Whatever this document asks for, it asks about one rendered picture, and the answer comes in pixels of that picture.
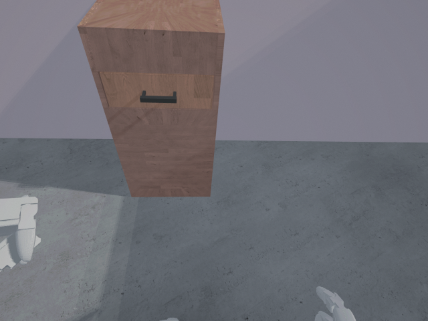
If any drawer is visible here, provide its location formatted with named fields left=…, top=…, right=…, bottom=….
left=100, top=72, right=214, bottom=109

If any cabinet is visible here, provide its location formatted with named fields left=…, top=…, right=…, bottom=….
left=77, top=0, right=225, bottom=197

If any right robot hand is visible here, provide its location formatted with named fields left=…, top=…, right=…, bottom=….
left=315, top=286, right=356, bottom=321

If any handle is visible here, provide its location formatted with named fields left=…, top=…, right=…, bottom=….
left=140, top=90, right=177, bottom=103

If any left robot hand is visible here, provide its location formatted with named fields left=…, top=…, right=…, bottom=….
left=0, top=195, right=41, bottom=272

